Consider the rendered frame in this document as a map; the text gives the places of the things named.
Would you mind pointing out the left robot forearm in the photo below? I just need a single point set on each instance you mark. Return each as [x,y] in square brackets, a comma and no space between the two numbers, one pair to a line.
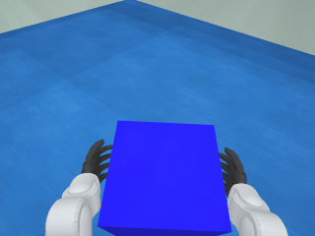
[73,214]

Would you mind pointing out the carton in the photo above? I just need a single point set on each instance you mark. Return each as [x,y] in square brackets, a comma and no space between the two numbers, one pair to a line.
[164,179]

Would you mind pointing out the right robot forearm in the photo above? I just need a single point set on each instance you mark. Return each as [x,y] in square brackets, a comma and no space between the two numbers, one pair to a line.
[250,214]

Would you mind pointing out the robot left hand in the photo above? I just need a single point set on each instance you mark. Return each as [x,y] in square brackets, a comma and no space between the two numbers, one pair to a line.
[93,160]

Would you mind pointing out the robot right hand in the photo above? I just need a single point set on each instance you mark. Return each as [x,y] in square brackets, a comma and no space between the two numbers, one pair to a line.
[233,168]

